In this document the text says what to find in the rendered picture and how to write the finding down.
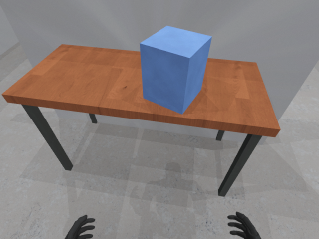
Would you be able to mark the left robot hand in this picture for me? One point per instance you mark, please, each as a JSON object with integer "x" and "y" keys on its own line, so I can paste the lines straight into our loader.
{"x": 77, "y": 228}

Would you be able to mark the right robot hand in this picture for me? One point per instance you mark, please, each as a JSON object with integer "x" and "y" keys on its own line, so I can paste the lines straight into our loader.
{"x": 249, "y": 231}

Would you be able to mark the carton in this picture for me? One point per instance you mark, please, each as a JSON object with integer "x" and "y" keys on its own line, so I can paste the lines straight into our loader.
{"x": 173, "y": 63}

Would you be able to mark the table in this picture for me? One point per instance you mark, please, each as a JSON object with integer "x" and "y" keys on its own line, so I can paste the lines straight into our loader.
{"x": 108, "y": 82}

